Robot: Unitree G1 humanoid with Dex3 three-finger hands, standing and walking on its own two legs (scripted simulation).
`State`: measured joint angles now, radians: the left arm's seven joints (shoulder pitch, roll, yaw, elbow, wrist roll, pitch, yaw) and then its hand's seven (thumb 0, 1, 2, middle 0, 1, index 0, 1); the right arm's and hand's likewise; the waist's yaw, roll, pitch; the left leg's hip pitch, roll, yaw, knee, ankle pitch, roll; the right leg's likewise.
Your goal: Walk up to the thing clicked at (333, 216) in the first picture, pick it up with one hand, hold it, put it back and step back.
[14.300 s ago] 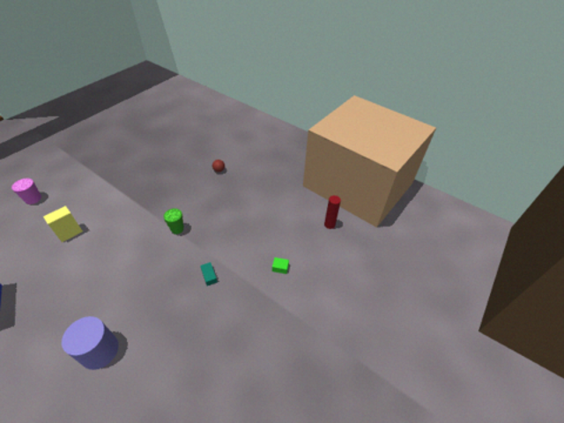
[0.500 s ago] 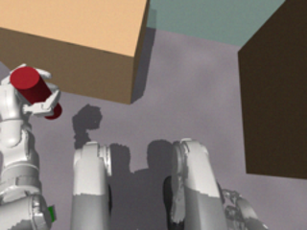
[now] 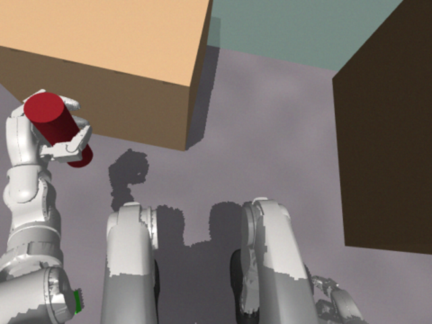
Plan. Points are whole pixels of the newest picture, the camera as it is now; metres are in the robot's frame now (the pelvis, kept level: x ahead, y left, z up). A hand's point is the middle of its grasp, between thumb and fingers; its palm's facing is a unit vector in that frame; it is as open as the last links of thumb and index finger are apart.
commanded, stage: lift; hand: left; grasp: from the side
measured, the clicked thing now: (64, 135) +0.44 +0.26 -0.04
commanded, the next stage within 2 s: none
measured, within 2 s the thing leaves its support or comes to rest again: neither
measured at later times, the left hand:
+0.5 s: hand (50, 118) +0.42 +0.24 +0.06, palm faces +0.16 -0.99 -0.05, open 7.0 cm
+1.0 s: hand out of the picture +0.40 +0.22 +0.24, palm faces +0.20 -0.98 -0.06, open 7.0 cm
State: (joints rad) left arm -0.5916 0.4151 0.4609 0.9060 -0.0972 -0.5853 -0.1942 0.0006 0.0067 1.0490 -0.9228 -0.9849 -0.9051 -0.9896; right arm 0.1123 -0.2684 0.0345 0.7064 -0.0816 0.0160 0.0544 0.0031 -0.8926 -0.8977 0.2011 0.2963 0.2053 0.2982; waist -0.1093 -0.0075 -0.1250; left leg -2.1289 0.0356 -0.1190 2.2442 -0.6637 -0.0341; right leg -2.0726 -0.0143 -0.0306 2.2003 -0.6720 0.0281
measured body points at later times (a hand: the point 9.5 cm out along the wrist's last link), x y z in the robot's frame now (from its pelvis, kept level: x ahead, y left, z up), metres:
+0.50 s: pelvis +0.01 +0.00 +0.06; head +0.19 +0.03 +0.47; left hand +0.41 +0.29 +0.06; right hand +0.15 -0.26 -0.07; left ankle +0.09 +0.14 -0.35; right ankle +0.10 -0.13 -0.35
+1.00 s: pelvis +0.04 +0.00 +0.21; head +0.17 +0.03 +0.65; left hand +0.38 +0.27 +0.24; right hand +0.20 -0.23 +0.10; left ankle +0.09 +0.14 -0.35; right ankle +0.10 -0.13 -0.35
